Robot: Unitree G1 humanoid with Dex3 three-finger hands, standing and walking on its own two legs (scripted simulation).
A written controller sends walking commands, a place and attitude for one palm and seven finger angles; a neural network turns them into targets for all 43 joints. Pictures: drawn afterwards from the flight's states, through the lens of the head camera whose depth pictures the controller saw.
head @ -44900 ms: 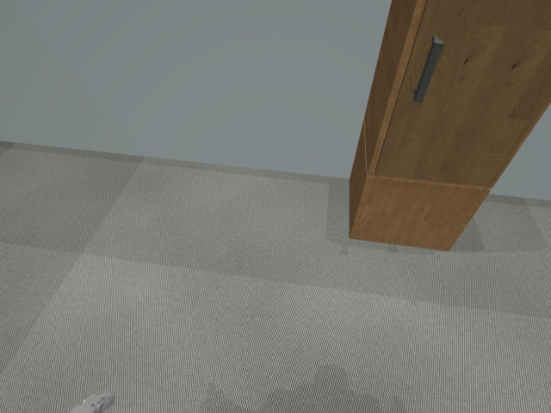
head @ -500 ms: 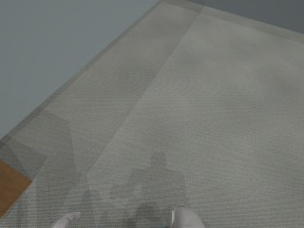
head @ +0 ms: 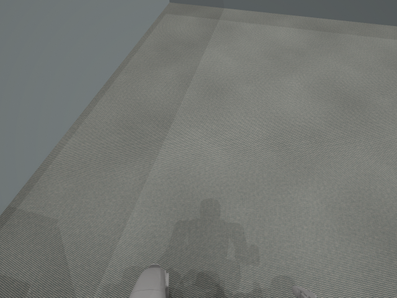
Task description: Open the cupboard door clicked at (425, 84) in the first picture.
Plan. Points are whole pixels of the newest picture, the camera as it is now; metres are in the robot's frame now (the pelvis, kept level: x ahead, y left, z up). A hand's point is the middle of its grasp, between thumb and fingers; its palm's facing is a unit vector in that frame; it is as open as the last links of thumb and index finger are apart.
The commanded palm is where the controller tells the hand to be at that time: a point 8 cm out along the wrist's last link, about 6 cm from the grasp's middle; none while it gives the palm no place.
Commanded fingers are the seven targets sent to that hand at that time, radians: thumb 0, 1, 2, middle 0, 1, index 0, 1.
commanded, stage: walk to a spot facing it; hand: left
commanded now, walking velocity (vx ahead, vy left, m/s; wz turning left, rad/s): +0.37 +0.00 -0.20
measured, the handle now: out of the picture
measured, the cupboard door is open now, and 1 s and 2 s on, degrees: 46 46 46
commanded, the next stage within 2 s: turn to face it in 0.68 s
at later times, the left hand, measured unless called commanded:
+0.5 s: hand (137, 211) +0.34 +0.20 -0.16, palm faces -0.16 -0.97 -0.20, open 7.4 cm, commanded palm none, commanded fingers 0.00 0.90 0.90 -0.20 -0.30 -0.20 -0.30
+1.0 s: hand (179, 168) +0.51 +0.10 -0.19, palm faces -0.18 -0.97 -0.14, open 7.3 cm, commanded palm none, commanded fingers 0.00 0.90 0.90 -0.20 -0.30 -0.20 -0.30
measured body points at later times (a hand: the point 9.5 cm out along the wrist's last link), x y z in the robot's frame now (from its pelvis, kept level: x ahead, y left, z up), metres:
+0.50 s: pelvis +0.24 +0.02 +0.00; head +0.26 +0.01 +0.45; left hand +0.35 +0.25 -0.15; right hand +0.17 -0.22 -0.15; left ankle +0.20 +0.15 -0.74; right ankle +0.31 -0.13 -0.70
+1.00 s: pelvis +0.45 -0.06 -0.01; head +0.48 -0.04 +0.43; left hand +0.52 +0.16 -0.18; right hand +0.47 -0.30 -0.15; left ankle +0.57 +0.02 -0.74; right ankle +0.35 -0.13 -0.74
